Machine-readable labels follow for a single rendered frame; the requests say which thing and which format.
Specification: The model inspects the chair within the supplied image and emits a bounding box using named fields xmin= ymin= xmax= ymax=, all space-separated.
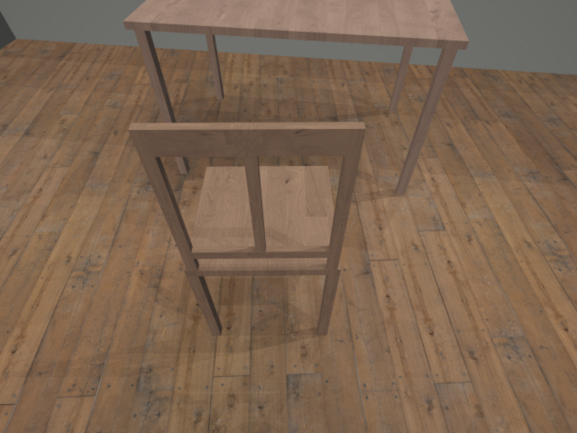
xmin=128 ymin=122 xmax=366 ymax=336

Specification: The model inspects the table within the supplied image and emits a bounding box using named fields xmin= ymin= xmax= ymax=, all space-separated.
xmin=123 ymin=0 xmax=469 ymax=195

